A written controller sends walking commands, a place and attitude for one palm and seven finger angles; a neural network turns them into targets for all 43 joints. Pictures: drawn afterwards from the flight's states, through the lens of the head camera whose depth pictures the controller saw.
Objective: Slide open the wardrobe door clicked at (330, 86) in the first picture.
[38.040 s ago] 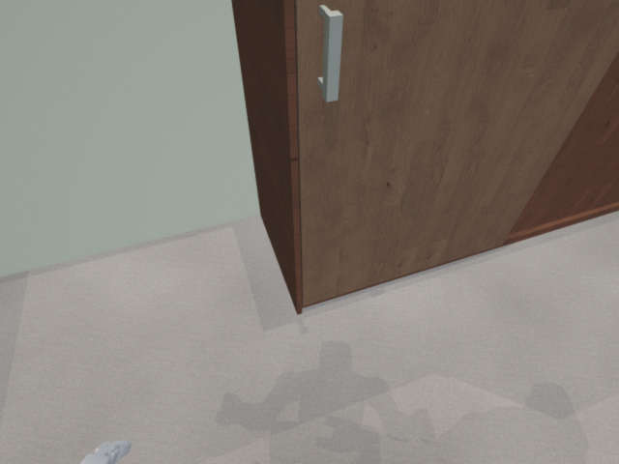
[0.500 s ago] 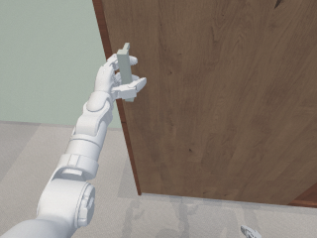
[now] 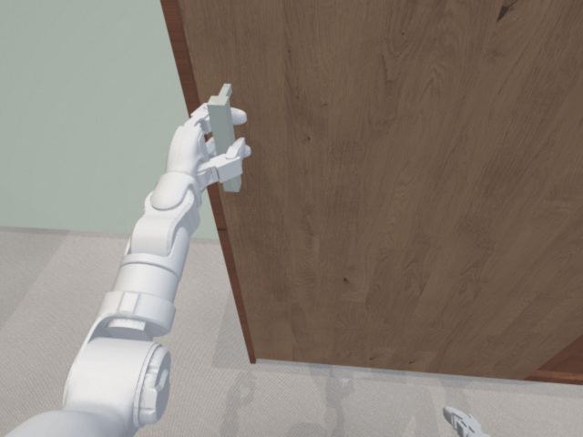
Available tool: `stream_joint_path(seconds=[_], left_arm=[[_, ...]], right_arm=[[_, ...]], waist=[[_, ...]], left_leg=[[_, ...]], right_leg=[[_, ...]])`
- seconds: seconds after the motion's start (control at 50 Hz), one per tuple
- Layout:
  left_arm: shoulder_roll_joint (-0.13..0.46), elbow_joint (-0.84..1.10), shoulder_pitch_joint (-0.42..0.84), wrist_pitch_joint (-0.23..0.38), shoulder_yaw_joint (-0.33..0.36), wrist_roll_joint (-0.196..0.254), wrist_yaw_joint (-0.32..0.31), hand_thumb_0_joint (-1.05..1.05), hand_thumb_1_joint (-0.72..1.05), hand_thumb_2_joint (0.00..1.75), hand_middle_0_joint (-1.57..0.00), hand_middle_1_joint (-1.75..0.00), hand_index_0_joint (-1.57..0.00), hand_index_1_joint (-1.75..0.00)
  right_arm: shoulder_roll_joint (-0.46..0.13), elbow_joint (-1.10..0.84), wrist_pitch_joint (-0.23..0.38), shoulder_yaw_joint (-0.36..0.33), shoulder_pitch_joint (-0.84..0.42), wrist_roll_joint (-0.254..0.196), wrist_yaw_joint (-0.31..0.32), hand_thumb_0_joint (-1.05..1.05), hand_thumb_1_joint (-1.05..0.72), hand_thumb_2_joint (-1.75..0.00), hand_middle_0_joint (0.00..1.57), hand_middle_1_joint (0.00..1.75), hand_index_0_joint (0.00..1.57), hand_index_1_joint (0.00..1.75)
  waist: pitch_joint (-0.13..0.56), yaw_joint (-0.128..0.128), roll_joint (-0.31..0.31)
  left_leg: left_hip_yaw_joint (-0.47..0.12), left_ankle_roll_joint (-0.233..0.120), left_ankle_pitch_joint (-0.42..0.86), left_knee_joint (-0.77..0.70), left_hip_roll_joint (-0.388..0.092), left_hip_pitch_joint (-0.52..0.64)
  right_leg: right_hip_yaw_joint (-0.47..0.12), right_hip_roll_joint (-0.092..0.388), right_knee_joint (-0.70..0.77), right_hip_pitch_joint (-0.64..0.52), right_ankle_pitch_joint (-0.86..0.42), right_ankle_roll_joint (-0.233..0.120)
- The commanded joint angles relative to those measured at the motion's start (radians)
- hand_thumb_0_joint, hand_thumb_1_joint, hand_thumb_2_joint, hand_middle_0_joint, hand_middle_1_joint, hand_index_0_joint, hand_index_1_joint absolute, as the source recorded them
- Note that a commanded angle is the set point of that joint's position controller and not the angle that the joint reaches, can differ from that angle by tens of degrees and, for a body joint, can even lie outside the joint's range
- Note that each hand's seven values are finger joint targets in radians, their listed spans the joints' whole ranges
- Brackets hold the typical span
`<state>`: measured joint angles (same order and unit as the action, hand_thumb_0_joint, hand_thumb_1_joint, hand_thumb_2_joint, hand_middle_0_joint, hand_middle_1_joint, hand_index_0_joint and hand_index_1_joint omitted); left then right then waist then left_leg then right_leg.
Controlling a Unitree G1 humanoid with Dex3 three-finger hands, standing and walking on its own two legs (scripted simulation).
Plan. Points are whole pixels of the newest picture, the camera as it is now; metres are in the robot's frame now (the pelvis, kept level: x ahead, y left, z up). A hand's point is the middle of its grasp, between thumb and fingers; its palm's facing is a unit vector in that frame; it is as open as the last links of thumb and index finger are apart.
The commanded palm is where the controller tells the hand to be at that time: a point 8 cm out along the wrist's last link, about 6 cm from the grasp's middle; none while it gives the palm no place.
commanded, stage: grip the handle and tug to test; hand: left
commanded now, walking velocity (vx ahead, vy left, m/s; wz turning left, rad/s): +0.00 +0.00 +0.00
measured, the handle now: (229, 139) +0.49 +0.11 +0.18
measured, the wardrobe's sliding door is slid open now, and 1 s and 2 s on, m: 0.00 0.00 0.04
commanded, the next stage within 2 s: tug the door sideways, standing still in 0.38 s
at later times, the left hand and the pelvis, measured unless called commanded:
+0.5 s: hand (236, 161) +0.42 +0.09 +0.19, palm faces -0.06 -1.00 +0.00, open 6.1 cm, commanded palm +0.39 +0.14 +0.19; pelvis +0.02 +0.00 +0.00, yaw -1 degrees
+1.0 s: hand (239, 160) +0.42 +0.08 +0.19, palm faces +0.00 -1.00 -0.04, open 6.0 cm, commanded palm +0.40 +0.08 +0.19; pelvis +0.01 +0.00 +0.00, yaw +3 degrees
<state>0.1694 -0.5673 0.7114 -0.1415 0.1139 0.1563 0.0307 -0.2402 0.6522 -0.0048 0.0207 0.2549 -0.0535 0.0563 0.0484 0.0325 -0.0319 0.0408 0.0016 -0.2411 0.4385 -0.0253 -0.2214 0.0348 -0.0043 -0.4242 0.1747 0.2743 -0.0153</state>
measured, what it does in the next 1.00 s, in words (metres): stands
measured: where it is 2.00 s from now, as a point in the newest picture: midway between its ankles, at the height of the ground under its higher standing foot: outside the picture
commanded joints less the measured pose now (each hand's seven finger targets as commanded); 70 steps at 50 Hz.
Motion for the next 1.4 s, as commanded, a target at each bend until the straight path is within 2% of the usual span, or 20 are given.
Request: stream_joint_path(seconds=[0.0, 0.14, 0.22, 0.24, 0.26, 0.3, 0.4, 0.44, 0.46, 0.5, 0.52, 0.56, 0.66, 0.82, 0.84, 0.9, 1.0, 1.14, 1.32, 1.38], left_arm=[[0.121, 0.237, 0.423, 0.061, 0.036, 0.020, 0.018, 0.00, 0.90, 0.90, -0.45, -1.40, -0.45, -1.40], [0.098, 0.306, 0.335, 0.048, 0.018, 0.018, 0.019, 0.00, 0.90, 0.90, -0.45, -1.40, -0.45, -1.40], [0.074, 0.390, 0.303, 0.033, 0.000, 0.018, 0.019, 0.00, 0.90, 0.90, -0.45, -1.40, -0.45, -1.40], [0.101, 0.395, 0.253, 0.031, 0.025, 0.015, 0.015, 0.00, 0.90, 0.90, -0.45, -1.40, -0.45, -1.40], [0.071, 0.436, 0.233, 0.027, 0.001, 0.018, 0.019, 0.00, 0.90, 0.90, -0.45, -1.40, -0.45, -1.40], [0.091, 0.457, 0.176, 0.012, 0.025, 0.021, 0.023, 0.00, 0.90, 0.90, -0.45, -1.40, -0.45, -1.40], [0.072, 0.546, 0.148, -0.033, -0.002, 0.019, 0.024, 0.00, 0.90, 0.90, -0.45, -1.40, -0.45, -1.40], [0.114, 0.552, 0.095, -0.051, 0.036, 0.015, 0.019, 0.00, 0.90, 0.90, -0.45, -1.40, -0.45, -1.40], [0.087, 0.579, 0.094, -0.059, 0.011, 0.016, 0.020, 0.00, 0.90, 0.90, -0.45, -1.40, -0.45, -1.40], [0.132, 0.527, 0.241, -0.080, 0.033, 0.008, 0.013, 0.00, 0.90, 0.90, -0.45, -1.40, -0.45, -1.40], [0.073, 0.507, 0.294, -0.090, -0.015, 0.010, 0.011, 0.00, 0.90, 0.90, -0.45, -1.40, -0.45, -1.40], [0.029, 0.474, 0.342, -0.102, -0.047, 0.010, -0.002, 0.00, 0.90, 0.90, -0.45, -1.40, -0.45, -1.40], [-0.047, 0.441, 0.371, -0.106, -0.106, 0.000, -0.022, 0.00, 0.90, 0.90, -0.45, -1.40, -0.45, -1.40], [-0.157, 0.383, 0.482, -0.043, -0.223, -0.007, -0.018, 0.00, 0.90, 0.90, -0.45, -1.40, -0.45, -1.40], [-0.158, 0.358, 0.474, -0.034, -0.233, -0.008, -0.016, 0.00, 0.90, 0.90, -0.45, -1.40, -0.45, -1.40], [-0.204, 0.351, 0.543, -0.007, -0.274, -0.005, -0.017, 0.00, 0.90, 0.90, -0.45, -1.40, -0.45, -1.40], [-0.274, 0.276, 0.580, 0.019, -0.329, 0.003, -0.022, 0.00, 0.90, 0.90, -0.45, -1.40, -0.45, -1.40], [-0.282, 0.198, 0.611, 0.042, -0.328, 0.012, -0.041, 0.00, 0.90, 0.90, -0.45, -1.40, -0.45, -1.40], [-0.319, 0.173, 0.694, 0.068, -0.353, 0.000, -0.072, 0.00, 0.90, 0.90, -0.45, -1.40, -0.45, -1.40], [-0.327, 0.155, 0.699, 0.079, -0.357, -0.004, -0.083, 0.00, 0.90, 0.90, -0.45, -1.40, -0.45, -1.40]], right_arm=[[-0.111, -0.137, 0.039, -0.038, -0.064, 0.002, 0.004, 0.00, -0.90, -0.90, 0.20, 0.30, 0.20, 0.30], [-0.115, -0.161, 0.030, -0.043, -0.077, 0.002, 0.001, 0.00, -0.90, -0.90, 0.20, 0.30, 0.20, 0.30], [-0.108, -0.173, 0.034, -0.042, -0.091, 0.002, -0.008, 0.00, -0.90, -0.90, 0.20, 0.30, 0.20, 0.30], [-0.113, -0.177, 0.029, -0.045, -0.090, 0.004, -0.009, 0.00, -0.90, -0.90, 0.20, 0.30, 0.20, 0.30], [-0.108, -0.189, 0.030, -0.042, -0.103, 0.003, -0.012, 0.00, -0.90, -0.90, 0.20, 0.30, 0.20, 0.30], [-0.110, -0.192, 0.028, -0.043, -0.107, 0.003, -0.013, 0.00, -0.90, -0.90, 0.20, 0.30, 0.20, 0.30], [-0.107, -0.207, 0.016, -0.041, -0.120, 0.004, -0.016, 0.00, -0.90, -0.90, 0.20, 0.30, 0.20, 0.30], [-0.114, -0.210, 0.006, -0.042, -0.123, 0.008, -0.014, 0.00, -0.90, -0.90, 0.20, 0.30, 0.20, 0.30], [-0.108, -0.214, 0.004, -0.039, -0.127, 0.006, -0.016, 0.00, -0.90, -0.90, 0.20, 0.30, 0.20, 0.30], [-0.113, -0.186, -0.005, -0.039, -0.115, 0.006, -0.005, 0.00, -0.90, -0.90, 0.20, 0.30, 0.20, 0.30], [-0.107, -0.180, -0.004, -0.038, -0.111, 0.007, -0.002, 0.00, -0.90, -0.90, 0.20, 0.30, 0.20, 0.30], [-0.103, -0.165, -0.001, -0.039, -0.106, 0.008, 0.002, 0.00, -0.90, -0.90, 0.20, 0.30, 0.20, 0.30], [-0.098, -0.151, -0.002, -0.041, -0.096, 0.018, 0.000, 0.00, -0.90, -0.90, 0.20, 0.30, 0.20, 0.30], [-0.086, -0.136, 0.007, -0.038, -0.094, 0.020, -0.009, 0.00, -0.90, -0.90, 0.20, 0.30, 0.20, 0.30], [-0.092, -0.133, 0.008, -0.042, -0.094, 0.019, -0.009, 0.00, -0.90, -0.90, 0.20, 0.30, 0.20, 0.30], [-0.082, -0.124, 0.021, -0.038, -0.092, 0.017, -0.013, 0.00, -0.90, -0.90, 0.20, 0.30, 0.20, 0.30], [-0.078, -0.103, 0.045, -0.035, -0.082, 0.015, -0.021, 0.00, -0.90, -0.90, 0.20, 0.30, 0.20, 0.30], [-0.085, -0.074, 0.075, -0.038, -0.060, 0.017, -0.027, 0.00, -0.90, -0.90, 0.20, 0.30, 0.20, 0.30], [-0.076, -0.054, 0.098, -0.037, -0.039, 0.016, -0.044, 0.00, -0.90, -0.90, 0.20, 0.30, 0.20, 0.30], [-0.074, -0.054, 0.100, -0.039, -0.036, 0.017, -0.047, 0.00, -0.90, -0.90, 0.20, 0.30, 0.20, 0.30]], waist=[[0.302, -0.015, 0.077], [0.328, -0.030, 0.097], [0.340, -0.032, 0.065], [0.350, -0.047, 0.080], [0.353, -0.046, 0.062], [0.355, -0.052, 0.096], [0.338, -0.047, 0.076], [0.344, -0.060, 0.082], [0.337, -0.054, 0.086], [0.310, -0.025, 0.079], [0.290, -0.007, 0.084], [0.270, 0.009, 0.081], [0.335, 0.014, 0.061], [0.331, 0.038, 0.057], [0.323, 0.039, 0.088], [0.325, 0.049, 0.049], [0.296, 0.057, 0.053], [0.295, 0.055, 0.086], [0.311, 0.067, 0.029], [0.318, 0.066, 0.049]], left_leg=[[-0.006, -0.045, 0.372, 0.013, 0.029, 0.165], [-0.005, -0.046, 0.418, 0.011, 0.028, 0.181], [0.000, -0.044, 0.458, 0.017, 0.026, 0.205], [-0.003, -0.042, 0.473, 0.015, 0.026, 0.197], [0.001, -0.044, 0.496, 0.016, 0.024, 0.208], [0.006, -0.044, 0.511, 0.019, 0.024, 0.203], [0.005, -0.044, 0.560, 0.023, 0.020, 0.219], [0.007, -0.043, 0.576, 0.023, 0.021, 0.207], [0.007, -0.044, 0.600, 0.022, 0.019, 0.209], [0.008, -0.043, 0.565, 0.029, 0.024, 0.211], [0.006, -0.045, 0.540, 0.031, 0.026, 0.211], [-0.004, -0.047, 0.535, 0.039, 0.023, 0.221], [-0.017, -0.047, 0.563, 0.060, 0.031, 0.243], [-0.046, -0.042, 0.497, 0.062, 0.028, 0.263], [-0.051, -0.045, 0.492, 0.063, 0.023, 0.263], [-0.063, -0.039, 0.468, 0.063, 0.022, 0.275], [-0.080, -0.033, 0.388, 0.058, 0.019, 0.263], [-0.089, -0.031, 0.321, 0.049, 0.020, 0.229], [-0.098, -0.018, 0.331, 0.064, 0.015, 0.245], [-0.100, -0.018, 0.334, 0.066, 0.013, 0.242]], right_leg=[[0.005, -0.013, 0.016, -0.067, -0.488, -0.006], [0.010, -0.011, 0.010, -0.106, -0.528, -0.006], [0.010, -0.012, 0.001, -0.101, -0.570, -0.006], [0.013, -0.011, -0.001, -0.131, -0.575, -0.009], [0.011, -0.011, -0.005, -0.125, -0.601, -0.007], [0.012, -0.010, -0.008, -0.143, -0.640, -0.004], [0.013, -0.009, -0.009, -0.134, -0.673, -0.002], [0.014, -0.006, -0.012, -0.167, -0.698, -0.003], [0.015, -0.004, -0.017, -0.160, -0.720, -0.002], [0.011, -0.009, -0.005, -0.122, -0.697, 0.000], [0.011, -0.011, -0.001, -0.095, -0.676, 0.003], [0.014, -0.013, 0.003, -0.059, -0.644, 0.003], [0.021, -0.008, -0.020, -0.052, -0.648, 0.000], [0.027, -0.012, -0.023, 0.005, -0.542, -0.007], [0.027, -0.014, -0.020, 0.009, -0.531, -0.006], [0.030, -0.015, -0.024, 0.040, -0.485, -0.010], [0.037, -0.019, -0.020, 0.088, -0.396, -0.011], [0.041, -0.020, -0.021, 0.099, -0.337, -0.012], [0.041, -0.021, -0.042, 0.148, -0.311, -0.016], [0.043, -0.022, -0.047, 0.150, -0.307, -0.014]])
